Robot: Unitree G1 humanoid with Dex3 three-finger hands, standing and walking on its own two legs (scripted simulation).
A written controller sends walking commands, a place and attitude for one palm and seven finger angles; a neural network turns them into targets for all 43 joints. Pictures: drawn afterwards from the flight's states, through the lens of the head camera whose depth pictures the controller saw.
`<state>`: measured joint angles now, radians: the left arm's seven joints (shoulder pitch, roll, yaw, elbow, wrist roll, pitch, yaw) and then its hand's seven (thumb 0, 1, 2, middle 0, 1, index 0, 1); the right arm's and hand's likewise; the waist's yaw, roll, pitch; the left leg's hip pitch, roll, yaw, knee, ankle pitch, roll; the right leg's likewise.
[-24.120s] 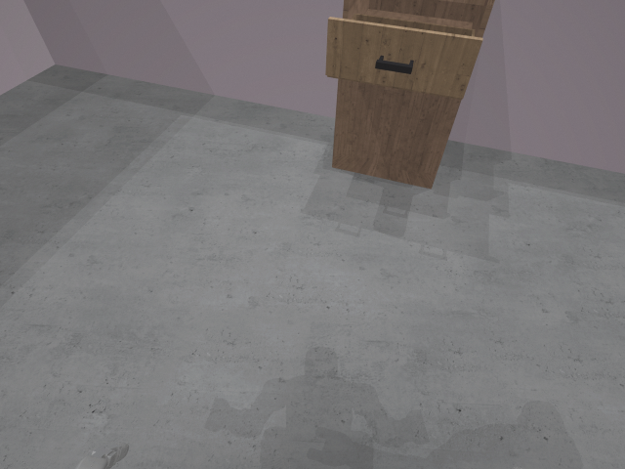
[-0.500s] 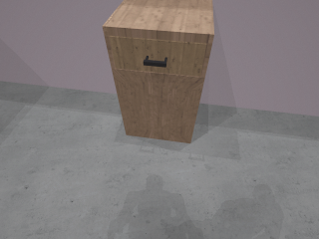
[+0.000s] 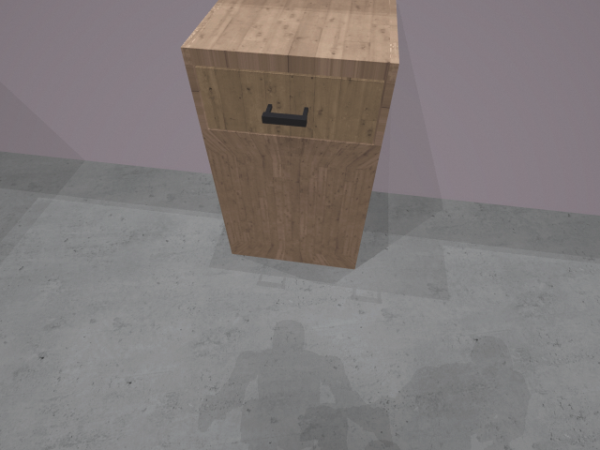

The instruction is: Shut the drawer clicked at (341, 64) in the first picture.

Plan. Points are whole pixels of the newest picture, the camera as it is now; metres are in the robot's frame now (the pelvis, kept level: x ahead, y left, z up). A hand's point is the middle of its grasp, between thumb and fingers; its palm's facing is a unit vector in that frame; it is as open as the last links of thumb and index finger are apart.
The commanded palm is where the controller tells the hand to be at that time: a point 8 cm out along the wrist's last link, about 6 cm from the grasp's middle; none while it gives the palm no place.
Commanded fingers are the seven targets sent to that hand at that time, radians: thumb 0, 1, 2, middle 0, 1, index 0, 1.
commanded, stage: look to check the result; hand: left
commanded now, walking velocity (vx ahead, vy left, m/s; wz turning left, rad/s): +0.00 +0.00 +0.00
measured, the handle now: (286, 114) +0.87 +0.08 -0.06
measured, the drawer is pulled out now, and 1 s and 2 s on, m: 0.00 0.00 0.00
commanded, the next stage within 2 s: stand and wait in 0.30 s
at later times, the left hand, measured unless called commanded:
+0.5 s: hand out of the picture +0.09 +0.22 -0.16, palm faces +0.00 -0.95 -0.32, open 7.3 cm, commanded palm none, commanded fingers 0.00 0.90 0.90 -0.20 -0.30 -0.20 -0.30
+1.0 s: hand out of the picture +0.10 +0.22 -0.16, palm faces -0.01 -0.95 -0.32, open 7.3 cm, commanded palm none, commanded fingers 0.00 0.90 0.90 -0.20 -0.30 -0.20 -0.30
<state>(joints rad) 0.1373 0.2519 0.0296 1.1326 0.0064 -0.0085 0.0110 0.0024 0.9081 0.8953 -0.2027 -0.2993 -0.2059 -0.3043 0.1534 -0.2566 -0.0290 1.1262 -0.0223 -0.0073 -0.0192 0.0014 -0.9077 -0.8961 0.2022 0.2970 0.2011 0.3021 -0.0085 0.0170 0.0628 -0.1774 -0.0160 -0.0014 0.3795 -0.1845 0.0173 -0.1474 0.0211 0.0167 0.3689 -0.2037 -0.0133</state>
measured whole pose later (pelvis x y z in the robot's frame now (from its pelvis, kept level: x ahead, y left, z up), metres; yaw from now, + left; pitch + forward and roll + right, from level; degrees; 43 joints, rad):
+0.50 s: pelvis +0.01 -0.01 +0.00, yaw +0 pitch -1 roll +0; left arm 0.10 0.29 0.03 1.13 0.00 -0.01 0.01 0.00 0.91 0.90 -0.20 -0.30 -0.21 -0.30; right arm 0.12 -0.30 -0.02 1.13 -0.02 -0.01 -0.01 0.00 -0.91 -0.90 0.20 0.30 0.20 0.30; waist -0.01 0.02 0.06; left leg -0.14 0.00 0.00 0.34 -0.18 0.00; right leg -0.11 0.04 0.02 0.33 -0.20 -0.03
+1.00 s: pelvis +0.02 -0.02 +0.00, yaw +0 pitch -1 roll +0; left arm 0.11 0.30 0.03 1.13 0.00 -0.01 0.01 0.00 0.91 0.90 -0.20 -0.30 -0.21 -0.30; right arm 0.12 -0.31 -0.02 1.13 -0.02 -0.01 -0.02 0.00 -0.91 -0.90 0.20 0.30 0.20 0.30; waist -0.01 0.01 0.05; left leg -0.12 0.01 0.00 0.33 -0.19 -0.01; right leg -0.09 0.05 0.02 0.31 -0.20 -0.04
